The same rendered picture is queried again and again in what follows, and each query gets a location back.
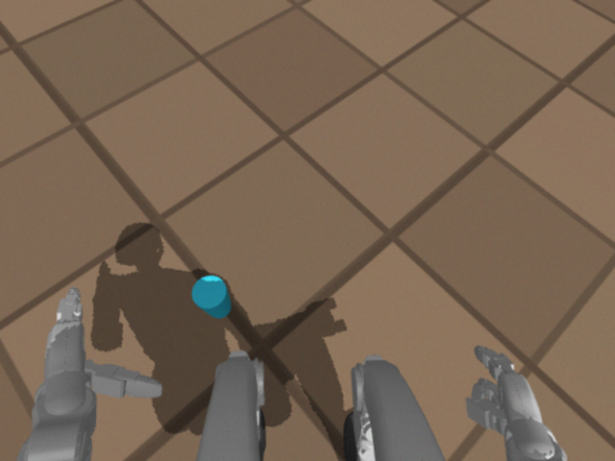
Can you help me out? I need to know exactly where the right robot hand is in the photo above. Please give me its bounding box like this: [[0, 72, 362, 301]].
[[466, 346, 543, 436]]

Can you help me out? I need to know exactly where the left robot arm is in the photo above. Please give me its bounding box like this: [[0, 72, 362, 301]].
[[16, 371, 97, 461]]

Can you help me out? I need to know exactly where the right robot arm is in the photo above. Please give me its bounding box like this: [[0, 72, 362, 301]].
[[504, 419, 567, 461]]

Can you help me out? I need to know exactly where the left robot hand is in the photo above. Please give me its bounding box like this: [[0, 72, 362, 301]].
[[44, 287, 162, 399]]

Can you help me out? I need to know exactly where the cup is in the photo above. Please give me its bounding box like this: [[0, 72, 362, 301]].
[[192, 276, 231, 319]]

